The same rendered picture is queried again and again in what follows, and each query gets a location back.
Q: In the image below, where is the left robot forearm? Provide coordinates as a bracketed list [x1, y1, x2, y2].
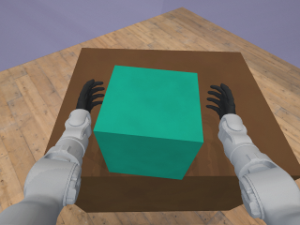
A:
[23, 109, 92, 197]

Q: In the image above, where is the pedestal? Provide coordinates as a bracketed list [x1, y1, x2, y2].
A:
[44, 48, 300, 213]

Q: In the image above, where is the right robot forearm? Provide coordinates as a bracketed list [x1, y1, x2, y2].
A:
[217, 113, 300, 196]

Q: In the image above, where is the robot right upper arm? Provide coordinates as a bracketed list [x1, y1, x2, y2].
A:
[239, 167, 300, 225]

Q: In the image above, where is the robot left hand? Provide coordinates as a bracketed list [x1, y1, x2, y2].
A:
[75, 79, 105, 113]

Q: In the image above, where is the robot right hand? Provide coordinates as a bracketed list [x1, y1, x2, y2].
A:
[205, 83, 236, 120]

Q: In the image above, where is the carton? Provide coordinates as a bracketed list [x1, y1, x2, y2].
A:
[93, 65, 203, 180]

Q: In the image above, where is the robot left upper arm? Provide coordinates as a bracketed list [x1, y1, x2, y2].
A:
[0, 157, 82, 225]

